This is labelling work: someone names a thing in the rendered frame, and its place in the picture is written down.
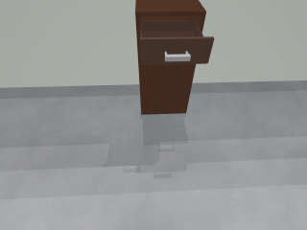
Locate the handle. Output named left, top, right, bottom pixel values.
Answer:
left=164, top=51, right=191, bottom=62

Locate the drawer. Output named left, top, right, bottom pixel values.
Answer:
left=139, top=21, right=215, bottom=65

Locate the cabinet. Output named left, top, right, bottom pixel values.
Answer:
left=135, top=0, right=206, bottom=115

